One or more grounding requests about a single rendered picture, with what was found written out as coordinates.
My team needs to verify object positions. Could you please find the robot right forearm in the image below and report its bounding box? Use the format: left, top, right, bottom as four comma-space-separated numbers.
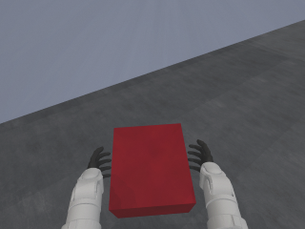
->
199, 161, 249, 229

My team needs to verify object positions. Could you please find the carton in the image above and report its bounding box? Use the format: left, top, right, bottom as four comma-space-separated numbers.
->
109, 123, 196, 219

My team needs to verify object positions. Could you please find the robot left forearm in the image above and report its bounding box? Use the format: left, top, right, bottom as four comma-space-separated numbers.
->
61, 168, 104, 229

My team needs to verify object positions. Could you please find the robot right hand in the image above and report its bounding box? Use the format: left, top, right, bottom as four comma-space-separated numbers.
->
188, 139, 214, 173

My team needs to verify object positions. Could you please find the robot left hand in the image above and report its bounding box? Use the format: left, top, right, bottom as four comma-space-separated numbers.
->
87, 146, 112, 178

